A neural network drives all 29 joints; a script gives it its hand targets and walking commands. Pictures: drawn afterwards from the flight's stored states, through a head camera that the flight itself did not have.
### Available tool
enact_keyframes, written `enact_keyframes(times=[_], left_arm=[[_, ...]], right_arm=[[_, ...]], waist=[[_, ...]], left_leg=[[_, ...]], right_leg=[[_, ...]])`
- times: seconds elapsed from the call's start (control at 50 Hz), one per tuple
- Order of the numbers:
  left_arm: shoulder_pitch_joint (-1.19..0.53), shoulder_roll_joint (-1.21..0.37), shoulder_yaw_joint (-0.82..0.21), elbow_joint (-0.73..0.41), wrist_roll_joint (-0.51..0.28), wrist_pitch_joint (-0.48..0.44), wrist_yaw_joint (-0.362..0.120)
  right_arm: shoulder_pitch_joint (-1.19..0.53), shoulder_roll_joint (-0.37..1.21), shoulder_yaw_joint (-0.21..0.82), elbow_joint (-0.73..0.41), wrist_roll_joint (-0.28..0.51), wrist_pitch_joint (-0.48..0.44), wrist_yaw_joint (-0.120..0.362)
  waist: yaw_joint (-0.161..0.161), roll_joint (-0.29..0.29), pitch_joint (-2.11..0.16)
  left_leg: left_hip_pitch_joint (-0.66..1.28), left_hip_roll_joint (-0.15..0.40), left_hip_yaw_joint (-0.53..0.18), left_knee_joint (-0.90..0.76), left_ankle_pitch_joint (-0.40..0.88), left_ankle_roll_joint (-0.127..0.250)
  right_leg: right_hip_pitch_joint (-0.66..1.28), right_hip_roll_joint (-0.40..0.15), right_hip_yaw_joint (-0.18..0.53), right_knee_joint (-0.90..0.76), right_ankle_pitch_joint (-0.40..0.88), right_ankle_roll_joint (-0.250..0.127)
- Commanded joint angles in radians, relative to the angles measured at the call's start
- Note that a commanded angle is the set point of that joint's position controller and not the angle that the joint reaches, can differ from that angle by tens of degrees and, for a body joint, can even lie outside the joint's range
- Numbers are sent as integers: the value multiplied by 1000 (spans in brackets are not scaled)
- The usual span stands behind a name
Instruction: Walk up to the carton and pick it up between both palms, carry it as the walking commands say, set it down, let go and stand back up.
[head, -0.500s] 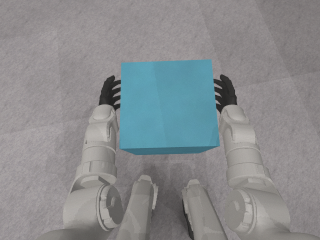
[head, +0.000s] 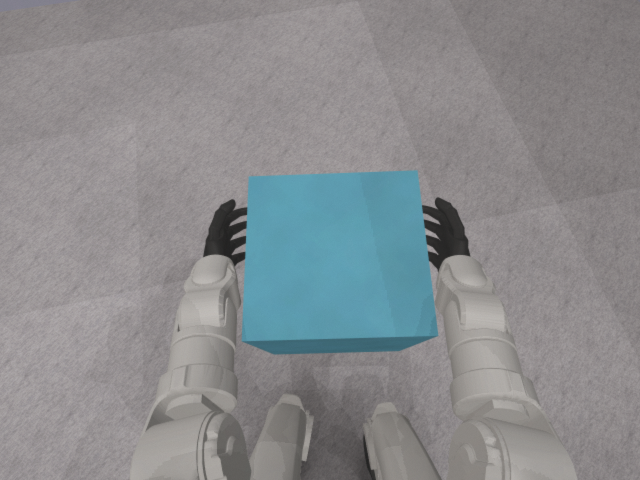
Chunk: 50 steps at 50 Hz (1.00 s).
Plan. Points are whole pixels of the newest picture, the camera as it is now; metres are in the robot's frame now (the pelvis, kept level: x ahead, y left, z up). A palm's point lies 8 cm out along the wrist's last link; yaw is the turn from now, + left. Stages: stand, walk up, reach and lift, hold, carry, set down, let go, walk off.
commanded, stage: reach and lift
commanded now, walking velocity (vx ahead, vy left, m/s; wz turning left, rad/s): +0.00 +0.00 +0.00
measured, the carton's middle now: (334, 276) +0.39 +0.02 -0.11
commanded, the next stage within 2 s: none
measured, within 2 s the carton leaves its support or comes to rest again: neither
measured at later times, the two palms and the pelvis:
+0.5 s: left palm (206, 251) +0.37 +0.17 +0.02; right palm (477, 252) +0.38 -0.14 +0.03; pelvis +0.02 +0.00 +0.06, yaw +0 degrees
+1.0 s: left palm (187, 242) +0.35 +0.16 +0.10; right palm (514, 240) +0.36 -0.14 +0.10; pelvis +0.04 +0.00 +0.10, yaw +0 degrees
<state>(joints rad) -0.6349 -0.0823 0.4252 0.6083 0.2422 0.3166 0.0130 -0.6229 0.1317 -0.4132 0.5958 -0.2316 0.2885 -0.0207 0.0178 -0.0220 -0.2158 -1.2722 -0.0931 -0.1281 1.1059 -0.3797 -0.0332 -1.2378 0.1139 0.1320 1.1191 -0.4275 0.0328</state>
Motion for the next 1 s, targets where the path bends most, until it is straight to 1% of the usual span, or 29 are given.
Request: enact_keyframes(times=[0.0, 0.38, 0.64, 0.78, 0.98], left_arm=[[-496, -1022, -560, 51, -120, -11, -242], [-350, -1013, -572, -3, -94, 11, -268], [-242, -1007, -602, -51, -94, 40, -273], [-192, -1006, -623, -82, -100, 72, -265], [-146, -1003, -651, -144, -119, 147, -254]], right_arm=[[-505, 973, 542, 72, 99, 4, 222], [-354, 991, 551, 26, 62, 32, 245], [-244, 976, 583, -29, 63, 61, 254], [-187, 969, 599, -56, 75, 94, 257], [-129, 958, 617, -92, 103, 166, 264]], waist=[[11, 31, -641], [9, 20, -496], [2, 26, -403], [-3, 25, -334], [-3, 34, -200]], left_leg=[[538, -41, 105, -139, 295, 2], [748, -25, 96, -365, 368, 10], [927, -15, 85, -517, 439, 8], [1026, -9, 78, -589, 453, 6], [1145, 2, 67, -679, 458, 5]], right_leg=[[312, 42, -97, -166, 247, -16], [571, 15, -73, -398, 343, -15], [762, 3, -70, -552, 413, -16], [863, -4, -69, -626, 430, -18], [999, -15, -66, -716, 442, -19]])
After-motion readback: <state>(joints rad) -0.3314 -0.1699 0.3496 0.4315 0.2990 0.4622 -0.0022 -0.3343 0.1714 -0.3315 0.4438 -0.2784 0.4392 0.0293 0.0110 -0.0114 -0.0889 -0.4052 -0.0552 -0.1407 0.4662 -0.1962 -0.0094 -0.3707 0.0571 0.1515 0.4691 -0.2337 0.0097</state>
